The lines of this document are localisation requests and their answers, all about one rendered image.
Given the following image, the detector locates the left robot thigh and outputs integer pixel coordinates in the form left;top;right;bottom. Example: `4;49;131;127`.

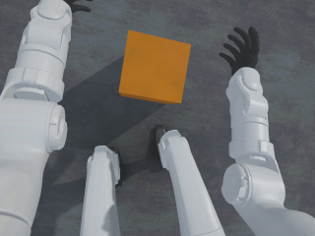
80;150;121;236

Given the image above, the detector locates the left robot hand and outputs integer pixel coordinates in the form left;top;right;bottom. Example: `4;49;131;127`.
63;0;93;14

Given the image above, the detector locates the right robot hand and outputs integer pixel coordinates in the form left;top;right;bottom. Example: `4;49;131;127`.
219;26;260;76

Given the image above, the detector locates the right robot shin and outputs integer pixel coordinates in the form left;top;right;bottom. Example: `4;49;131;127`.
159;130;190;148

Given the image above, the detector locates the robot left upper arm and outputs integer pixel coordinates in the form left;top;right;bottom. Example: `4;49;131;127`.
0;97;68;236

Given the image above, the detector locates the robot right upper arm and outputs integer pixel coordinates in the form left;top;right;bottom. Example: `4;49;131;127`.
221;162;315;236

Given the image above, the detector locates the right robot forearm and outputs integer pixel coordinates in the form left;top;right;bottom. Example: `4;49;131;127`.
225;67;285;195

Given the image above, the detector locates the carton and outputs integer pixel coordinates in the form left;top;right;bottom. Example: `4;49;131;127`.
118;30;191;104

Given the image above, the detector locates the left robot forearm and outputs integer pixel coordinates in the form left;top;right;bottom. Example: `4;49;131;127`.
0;0;72;103

